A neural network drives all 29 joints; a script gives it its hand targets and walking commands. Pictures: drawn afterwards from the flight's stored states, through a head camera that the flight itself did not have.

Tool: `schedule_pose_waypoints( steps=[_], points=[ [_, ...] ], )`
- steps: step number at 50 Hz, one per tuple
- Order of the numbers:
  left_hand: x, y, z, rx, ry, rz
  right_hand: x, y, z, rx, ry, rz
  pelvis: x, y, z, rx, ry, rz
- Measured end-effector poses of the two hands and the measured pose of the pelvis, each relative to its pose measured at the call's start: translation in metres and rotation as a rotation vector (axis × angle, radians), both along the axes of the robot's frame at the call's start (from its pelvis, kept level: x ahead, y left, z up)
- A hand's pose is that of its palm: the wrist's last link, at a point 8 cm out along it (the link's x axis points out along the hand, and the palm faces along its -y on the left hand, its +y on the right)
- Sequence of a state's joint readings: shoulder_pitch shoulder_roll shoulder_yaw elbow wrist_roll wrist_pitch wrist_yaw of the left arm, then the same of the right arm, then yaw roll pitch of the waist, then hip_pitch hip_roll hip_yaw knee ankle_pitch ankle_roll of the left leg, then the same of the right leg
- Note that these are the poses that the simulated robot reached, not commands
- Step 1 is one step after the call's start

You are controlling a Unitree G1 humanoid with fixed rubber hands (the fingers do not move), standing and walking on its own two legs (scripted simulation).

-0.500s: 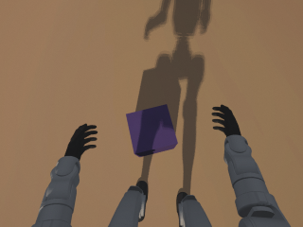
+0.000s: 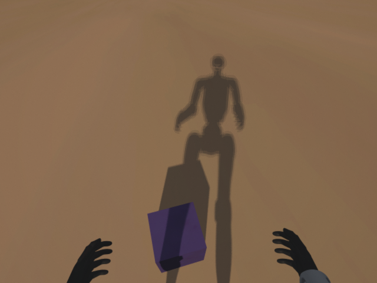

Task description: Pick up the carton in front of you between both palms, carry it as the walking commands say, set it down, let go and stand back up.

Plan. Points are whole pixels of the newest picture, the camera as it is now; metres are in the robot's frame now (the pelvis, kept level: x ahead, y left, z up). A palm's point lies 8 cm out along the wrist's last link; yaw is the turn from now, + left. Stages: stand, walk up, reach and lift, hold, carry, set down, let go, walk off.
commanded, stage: let go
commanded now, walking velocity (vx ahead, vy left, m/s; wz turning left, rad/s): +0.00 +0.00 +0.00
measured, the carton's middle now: (177, 238) +0.39 +0.07 -0.65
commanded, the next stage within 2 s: stand in 0.48 s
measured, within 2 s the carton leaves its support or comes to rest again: neither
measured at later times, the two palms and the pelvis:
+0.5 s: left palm out of the picture +0.15 +0.25 -0.07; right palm out of the picture +0.15 -0.22 -0.07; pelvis -0.01 +0.01 +0.00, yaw +0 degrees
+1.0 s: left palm out of the picture +0.13 +0.31 -0.11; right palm out of the picture +0.12 -0.27 -0.08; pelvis +0.00 +0.03 +0.00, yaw -1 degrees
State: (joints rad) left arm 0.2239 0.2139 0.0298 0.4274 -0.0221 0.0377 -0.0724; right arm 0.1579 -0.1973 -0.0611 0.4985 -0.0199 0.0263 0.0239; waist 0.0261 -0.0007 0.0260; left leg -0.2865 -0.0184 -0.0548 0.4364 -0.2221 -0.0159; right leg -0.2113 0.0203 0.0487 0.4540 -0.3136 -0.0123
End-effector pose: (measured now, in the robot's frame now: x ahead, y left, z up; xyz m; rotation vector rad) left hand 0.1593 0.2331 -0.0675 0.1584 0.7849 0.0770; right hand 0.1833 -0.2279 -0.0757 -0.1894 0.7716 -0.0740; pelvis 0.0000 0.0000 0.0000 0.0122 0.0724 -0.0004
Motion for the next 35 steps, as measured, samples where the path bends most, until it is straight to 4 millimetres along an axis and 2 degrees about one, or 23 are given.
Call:
schedule_pose_waypoints(
  steps=[5, 10, 25, 35],
  points=[
    [0.005, -0.009, 0.001, -0.002, -0.007, -0.021, -0.022, -0.014, 0.009, -0.001, 0.014, -0.017, 0.001, -0.006, 0.002, 0.002, -0.061, -0.004],
    [0.005, -0.011, 0.000, 0.003, -0.001, -0.031, -0.032, -0.016, 0.012, 0.005, 0.020, -0.023, -0.002, -0.007, 0.001, 0.003, -0.107, -0.009],
    [-0.013, 0.022, 0.002, 0.073, 0.030, 0.027, -0.038, 0.007, 0.006, -0.020, 0.015, -0.015, -0.013, 0.011, -0.003, -0.007, -0.148, 0.001],
    [-0.032, 0.064, -0.029, 0.151, 0.106, 0.009, -0.067, -0.039, 0.003, -0.209, 0.134, -0.076, -0.009, 0.021, -0.005, -0.019, -0.084, -0.014]
  ],
)
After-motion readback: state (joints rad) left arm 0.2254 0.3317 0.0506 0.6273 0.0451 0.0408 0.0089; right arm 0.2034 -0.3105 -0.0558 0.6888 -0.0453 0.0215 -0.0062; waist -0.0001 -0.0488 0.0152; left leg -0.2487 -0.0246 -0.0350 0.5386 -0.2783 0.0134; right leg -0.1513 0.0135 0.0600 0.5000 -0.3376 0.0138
